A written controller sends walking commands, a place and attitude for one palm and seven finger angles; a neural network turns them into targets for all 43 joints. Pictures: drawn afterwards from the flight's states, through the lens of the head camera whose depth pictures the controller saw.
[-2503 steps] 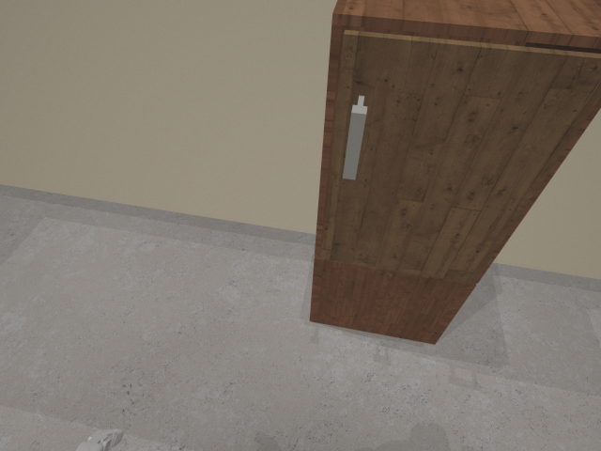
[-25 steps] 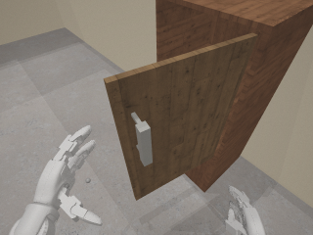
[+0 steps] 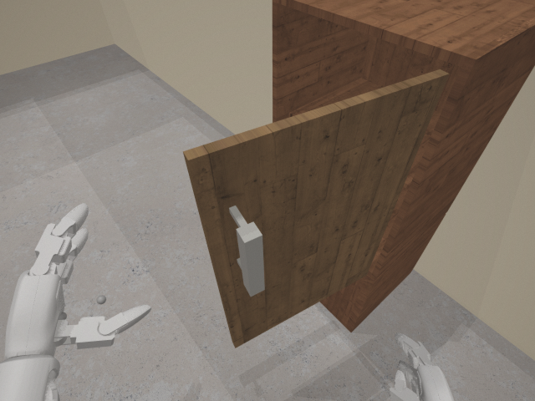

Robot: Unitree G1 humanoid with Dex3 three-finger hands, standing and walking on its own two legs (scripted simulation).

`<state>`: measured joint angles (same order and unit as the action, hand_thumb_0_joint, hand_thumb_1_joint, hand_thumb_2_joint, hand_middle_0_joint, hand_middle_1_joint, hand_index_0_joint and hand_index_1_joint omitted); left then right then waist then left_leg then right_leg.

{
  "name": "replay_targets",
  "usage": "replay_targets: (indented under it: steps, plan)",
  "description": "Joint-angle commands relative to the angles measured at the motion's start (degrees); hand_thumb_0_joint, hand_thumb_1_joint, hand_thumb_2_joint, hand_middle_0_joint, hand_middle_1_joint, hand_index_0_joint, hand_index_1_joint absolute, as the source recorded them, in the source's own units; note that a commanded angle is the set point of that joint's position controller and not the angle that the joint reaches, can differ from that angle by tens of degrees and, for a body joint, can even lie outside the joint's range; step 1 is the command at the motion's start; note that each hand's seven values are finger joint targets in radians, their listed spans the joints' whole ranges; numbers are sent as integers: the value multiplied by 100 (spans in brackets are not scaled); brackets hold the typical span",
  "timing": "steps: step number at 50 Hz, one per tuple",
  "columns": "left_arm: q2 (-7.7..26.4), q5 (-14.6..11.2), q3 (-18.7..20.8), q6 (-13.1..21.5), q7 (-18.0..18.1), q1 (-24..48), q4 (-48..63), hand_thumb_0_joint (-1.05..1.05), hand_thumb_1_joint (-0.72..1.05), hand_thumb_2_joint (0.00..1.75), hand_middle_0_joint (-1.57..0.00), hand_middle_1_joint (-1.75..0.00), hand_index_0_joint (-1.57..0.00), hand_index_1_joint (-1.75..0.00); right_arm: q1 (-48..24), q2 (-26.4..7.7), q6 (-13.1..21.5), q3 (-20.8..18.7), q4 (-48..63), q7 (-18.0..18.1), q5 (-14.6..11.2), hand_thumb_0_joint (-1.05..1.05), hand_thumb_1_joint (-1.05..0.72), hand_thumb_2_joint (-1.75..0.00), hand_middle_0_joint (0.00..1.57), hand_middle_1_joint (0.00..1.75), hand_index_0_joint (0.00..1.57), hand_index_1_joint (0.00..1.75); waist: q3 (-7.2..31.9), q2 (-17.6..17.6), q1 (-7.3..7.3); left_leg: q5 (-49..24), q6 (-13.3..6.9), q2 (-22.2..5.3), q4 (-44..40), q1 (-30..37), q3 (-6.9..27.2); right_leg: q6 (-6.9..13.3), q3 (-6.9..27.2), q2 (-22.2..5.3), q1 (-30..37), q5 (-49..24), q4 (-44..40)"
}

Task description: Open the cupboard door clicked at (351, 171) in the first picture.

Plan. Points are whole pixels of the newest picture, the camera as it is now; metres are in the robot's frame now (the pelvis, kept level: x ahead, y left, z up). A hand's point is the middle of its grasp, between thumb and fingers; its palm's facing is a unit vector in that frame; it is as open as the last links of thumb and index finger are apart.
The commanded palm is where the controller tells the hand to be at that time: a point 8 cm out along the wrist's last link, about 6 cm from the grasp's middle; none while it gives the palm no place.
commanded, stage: draw the hand back to the body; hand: left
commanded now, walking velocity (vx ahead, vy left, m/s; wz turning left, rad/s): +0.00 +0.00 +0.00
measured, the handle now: (245, 251) +0.30 +0.08 +0.08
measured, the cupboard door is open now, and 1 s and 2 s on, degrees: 78 78 78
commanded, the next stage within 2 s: step back with the hand held close in 0.72 s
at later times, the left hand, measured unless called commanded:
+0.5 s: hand (64, 280) +0.19 +0.25 +0.16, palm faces +0.46 -0.78 -0.41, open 7.8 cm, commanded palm +0.14 +0.29 +0.17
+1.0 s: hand (64, 278) +0.19 +0.25 +0.17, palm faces +0.44 -0.77 -0.46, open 7.4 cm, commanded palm +0.12 +0.28 +0.18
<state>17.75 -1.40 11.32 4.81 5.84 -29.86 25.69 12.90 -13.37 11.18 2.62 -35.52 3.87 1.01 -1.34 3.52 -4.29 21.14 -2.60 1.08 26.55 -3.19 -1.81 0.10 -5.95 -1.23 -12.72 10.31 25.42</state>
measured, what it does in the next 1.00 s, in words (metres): stands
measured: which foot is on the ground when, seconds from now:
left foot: down 0.00-1.00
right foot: down 0.00-1.00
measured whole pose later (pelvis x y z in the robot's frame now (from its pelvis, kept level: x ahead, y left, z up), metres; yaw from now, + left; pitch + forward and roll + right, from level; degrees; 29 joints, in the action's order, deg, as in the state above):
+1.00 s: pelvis -0.02 -0.01 +0.00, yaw -1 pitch -1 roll -1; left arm 20.9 -1.4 23.5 10.7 6.7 -25.1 22.4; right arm 9.5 -13.3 6.5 1.6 -34.9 3.3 0.6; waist -2.5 2.5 -2.2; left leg 18.5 -1.9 0.2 25.6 -5.8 -3.0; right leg 1.3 -4.9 0.0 -14.5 5.9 21.9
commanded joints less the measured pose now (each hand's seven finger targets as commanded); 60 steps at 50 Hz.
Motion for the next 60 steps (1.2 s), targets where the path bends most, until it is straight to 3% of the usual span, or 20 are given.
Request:
replay_targets:
  steps: [1,17,20,32,34,41,42,43,44,45,46,47,49,51,52,53,56,57,60]
  plan:
    - [837,29,735,459,141,468,1236,0,34,66,-18,-30,-18,-30,-696,-570,255,-276,902,15,-19,0,-90,-90,20,30,20,30,564,29,16,-2749,403,-319,-617,-778,363,161,353,6,1351,-1103,-139]
    - [1352,-64,1613,532,179,816,1001,0,90,90,-20,-30,-20,-30,-845,-571,31,-377,742,11,-32,0,-90,-90,20,30,20,30,543,57,-32,-2788,350,-316,-735,-473,236,159,453,23,1493,-1295,-394]
    - [1061,-81,1356,508,132,735,807,0,90,90,-20,-30,-20,-30,-860,-559,9,-367,739,-27,-36,0,-90,-90,20,30,20,30,372,-26,-4,-2669,305,-317,-781,-497,213,133,434,13,1402,-1201,-455]
    - [1327,-54,1534,574,188,852,924,0,90,90,-20,-30,-20,-30,-962,-570,43,-377,733,-5,-28,0,-90,-90,20,30,20,30,419,64,-44,-1936,246,-271,-864,-562,237,168,500,16,1475,-789,-559]
    - [1193,-55,1440,587,181,838,911,0,90,90,-20,-30,-20,-30,-939,-534,57,-365,722,-13,-36,0,-90,-90,20,30,20,30,275,190,-15,-1925,245,-270,-886,-603,225,166,501,10,1406,-764,-575]
    - [1164,-53,1404,631,168,846,824,0,90,90,-20,-30,-20,-30,-930,-551,88,-392,706,-28,-45,0,-90,-90,20,30,20,30,246,-19,-7,-1600,198,-271,-911,-649,217,155,513,11,1375,-499,-635]
    - [1394,-38,1502,658,204,1506,1043,0,90,90,-20,-30,-20,-30,-1009,-594,100,-377,665,-10,-53,0,-90,-90,20,30,20,30,285,183,30,-1520,206,-263,-903,-604,235,166,534,4,1347,-458,-642]
    - [2001,-43,2246,915,252,1963,1177,0,90,90,-20,-30,-20,-30,-787,-655,-12,-335,910,22,-117,0,-90,-90,20,30,20,30,-258,-134,324,-838,97,-353,-770,-1130,293,175,1167,-264,699,-580,-844]
    - [1519,-28,1909,922,183,1260,605,0,90,90,-20,-30,-20,-30,-722,-547,-109,-343,829,25,-77,0,-90,-90,20,30,20,30,-118,-562,344,-683,49,-314,-602,-1066,350,184,1224,-423,582,-380,-954]
    - [1402,3,1782,878,150,916,497,0,90,90,-20,-30,-20,-30,-761,-560,-181,-366,863,-5,-83,0,-90,-90,20,30,20,30,-39,-757,346,-803,21,-295,-457,-874,303,191,1294,-481,427,-368,-1049]
    - [1351,16,1710,889,129,874,628,0,90,90,-20,-30,-20,-30,-765,-614,-224,-376,900,-24,-74,0,-90,-90,20,30,20,30,153,-732,368,-912,37,-295,-363,-838,275,210,1284,-554,423,-487,-977]
    - [1363,15,1716,943,133,851,741,0,90,90,-20,-30,-20,-30,-806,-643,-238,-384,910,-8,-65,0,-90,-90,20,30,20,30,283,-316,350,-1010,55,-305,-359,-873,291,247,1248,-617,451,-700,-839]
    - [1324,16,1695,1006,155,482,925,0,90,90,-20,-30,-20,-30,-735,-682,-273,-413,971,-10,-50,0,-90,-90,20,30,20,30,803,26,339,-1476,91,-416,-394,-926,360,239,1127,-597,756,-1392,-345]
    - [1436,17,1833,1019,183,188,1199,0,90,90,-20,-30,-20,-30,-720,-685,-330,-461,1077,-16,-45,0,-90,-90,20,30,20,30,1191,-10,314,-2104,126,-517,-325,-1010,427,196,999,-531,984,-2109,113]
    - [1574,20,1996,1010,214,60,1263,0,90,90,-20,-30,-20,-30,-767,-698,-362,-489,1075,-2,-54,0,-90,-90,20,30,20,30,1330,141,277,-2476,179,-544,-276,-1026,503,215,956,-538,1043,-2411,330]
    - [1550,7,2004,991,215,-54,1380,0,90,90,-20,-30,-20,-30,-707,-676,-406,-506,1144,-16,-62,0,-90,-90,20,30,20,30,1410,-2,298,-2746,236,-594,-199,-1102,527,221,950,-532,1055,-2607,502]
    - [1653,-2,2172,976,238,-195,1522,0,90,90,-20,-30,-20,-30,-753,-618,-528,-558,1264,-1,-98,0,-90,-90,20,30,20,30,1356,-358,346,-2620,234,-592,-22,-1356,521,222,1052,-582,831,-2716,673]
    - [1728,-9,2270,972,262,-189,1555,0,90,90,-20,-30,-20,-30,-784,-642,-546,-580,1258,23,-104,0,-90,-90,20,30,20,30,1266,-201,334,-2590,270,-571,0,-1498,592,278,1075,-616,788,-2720,733]
    - [1618,-11,2222,971,287,-145,1421,0,90,90,-20,-30,-20,-30,-757,-641,-594,-577,1304,53,-120,0,-90,-90,20,30,20,30,886,-271,370,-1660,142,-675,-213,-1925,697,163,1103,-506,476,-1826,787]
